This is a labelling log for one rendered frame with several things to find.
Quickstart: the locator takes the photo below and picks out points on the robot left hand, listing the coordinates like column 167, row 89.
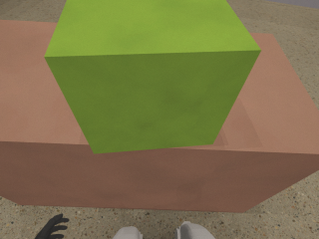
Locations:
column 49, row 228

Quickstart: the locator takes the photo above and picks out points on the robot left thigh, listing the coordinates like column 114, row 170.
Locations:
column 128, row 233

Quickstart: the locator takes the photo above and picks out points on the robot right thigh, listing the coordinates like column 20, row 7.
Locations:
column 192, row 231

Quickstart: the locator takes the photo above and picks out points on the pedestal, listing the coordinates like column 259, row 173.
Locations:
column 268, row 142

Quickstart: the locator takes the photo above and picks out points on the carton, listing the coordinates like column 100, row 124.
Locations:
column 150, row 74

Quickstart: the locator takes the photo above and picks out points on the robot thigh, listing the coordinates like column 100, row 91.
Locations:
column 192, row 231
column 128, row 233

